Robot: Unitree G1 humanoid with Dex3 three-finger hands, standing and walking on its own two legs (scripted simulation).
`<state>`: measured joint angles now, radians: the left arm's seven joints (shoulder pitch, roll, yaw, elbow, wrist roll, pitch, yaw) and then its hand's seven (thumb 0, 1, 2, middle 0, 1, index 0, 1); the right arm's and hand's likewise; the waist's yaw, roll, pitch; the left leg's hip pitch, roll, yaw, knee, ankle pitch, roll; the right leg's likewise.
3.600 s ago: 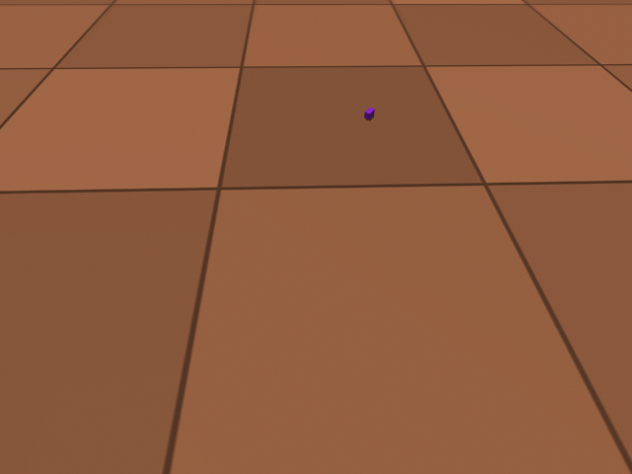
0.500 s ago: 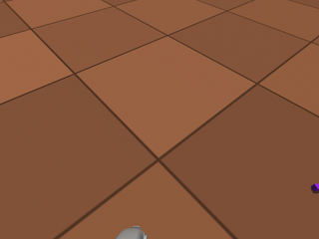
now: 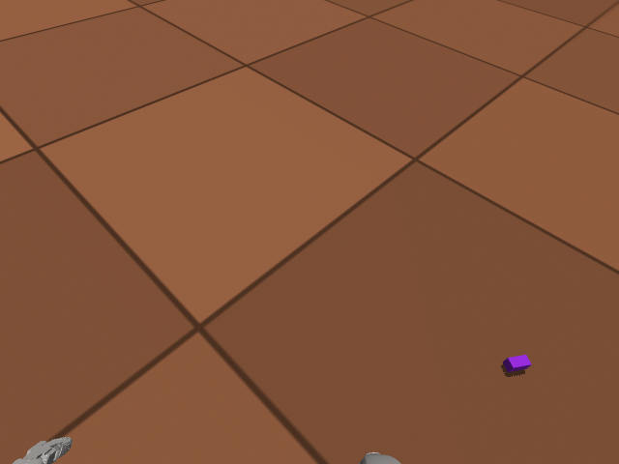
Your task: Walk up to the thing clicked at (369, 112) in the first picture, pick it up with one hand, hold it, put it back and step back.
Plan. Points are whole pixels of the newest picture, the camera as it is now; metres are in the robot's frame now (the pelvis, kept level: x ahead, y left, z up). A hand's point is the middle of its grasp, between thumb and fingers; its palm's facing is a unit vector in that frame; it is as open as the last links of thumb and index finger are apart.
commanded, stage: walk up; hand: left
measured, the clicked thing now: (516, 363) +0.52 -0.72 -0.70
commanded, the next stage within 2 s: none
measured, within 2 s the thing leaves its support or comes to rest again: neither
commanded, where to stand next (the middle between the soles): +0.20 -1.03 m, yaw +10 degrees
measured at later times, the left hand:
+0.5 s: hand out of the picture +0.13 +0.07 -0.13, palm faces -0.05 -0.97 -0.24, open 7.4 cm
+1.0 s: hand out of the picture +0.12 -0.13 -0.10, palm faces +0.05 -0.92 -0.38, open 7.4 cm
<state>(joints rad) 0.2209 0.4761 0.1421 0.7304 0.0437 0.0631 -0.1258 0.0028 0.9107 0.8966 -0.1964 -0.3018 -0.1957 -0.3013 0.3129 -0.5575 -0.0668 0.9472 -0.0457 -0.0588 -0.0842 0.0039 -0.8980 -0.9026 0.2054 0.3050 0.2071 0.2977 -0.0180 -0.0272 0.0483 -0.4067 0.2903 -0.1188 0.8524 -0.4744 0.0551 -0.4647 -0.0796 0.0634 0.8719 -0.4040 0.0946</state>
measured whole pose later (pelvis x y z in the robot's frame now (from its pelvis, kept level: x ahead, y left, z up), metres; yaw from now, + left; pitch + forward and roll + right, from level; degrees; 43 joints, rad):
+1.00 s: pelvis +0.10 -0.42 +0.03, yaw +4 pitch -1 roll -1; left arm 0.32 0.43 0.09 0.76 0.07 0.07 -0.07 0.01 0.90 0.90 -0.20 -0.30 -0.20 -0.30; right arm 0.34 -0.42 -0.01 0.97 0.00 -0.07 -0.08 0.00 -0.90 -0.90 0.20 0.30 0.20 0.30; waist 0.07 -0.01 0.06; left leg -0.52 -0.01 0.07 0.95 -0.44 0.06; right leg -0.31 0.04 -0.08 0.63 -0.31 -0.08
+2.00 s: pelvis +0.13 -0.81 +0.02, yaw +5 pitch -3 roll +0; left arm 0.22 0.49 0.09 0.73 0.05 0.11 -0.08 0.01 0.91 0.90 -0.20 -0.30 -0.20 -0.30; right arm 0.37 -0.43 -0.04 0.88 -0.01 -0.09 -0.10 0.00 -0.90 -0.90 0.21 0.31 0.21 0.30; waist -0.01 -0.14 0.13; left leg -0.40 0.08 0.03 0.75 -0.30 0.00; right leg -0.58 0.03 0.20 1.24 -0.40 0.00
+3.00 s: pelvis +0.16 -1.08 +0.05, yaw +11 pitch -2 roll +0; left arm 0.09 0.36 0.01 1.04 0.01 -0.04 0.00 0.00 0.90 0.90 -0.20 -0.30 -0.20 -0.30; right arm 0.11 -0.39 0.00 1.07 0.00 0.00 0.01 0.00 -0.91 -0.90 0.20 0.30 0.20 0.30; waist 0.01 0.03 0.07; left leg -0.21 -0.01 -0.01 0.44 -0.19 0.00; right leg -0.17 0.03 -0.12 0.42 -0.22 -0.06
